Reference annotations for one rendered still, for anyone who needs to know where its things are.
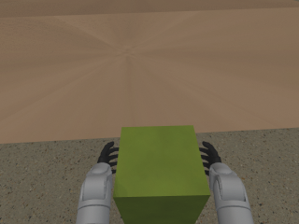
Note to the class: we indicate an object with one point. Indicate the right robot hand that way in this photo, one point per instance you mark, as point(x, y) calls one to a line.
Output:
point(213, 156)

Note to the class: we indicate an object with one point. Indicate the carton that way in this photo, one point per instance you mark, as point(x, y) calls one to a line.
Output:
point(160, 176)

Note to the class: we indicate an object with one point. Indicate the left robot forearm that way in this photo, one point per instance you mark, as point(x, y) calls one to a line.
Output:
point(94, 200)

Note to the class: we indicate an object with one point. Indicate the left robot hand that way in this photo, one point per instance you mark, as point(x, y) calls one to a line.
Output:
point(104, 155)

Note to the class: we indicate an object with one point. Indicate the right robot forearm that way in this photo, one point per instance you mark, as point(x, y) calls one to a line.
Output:
point(230, 196)

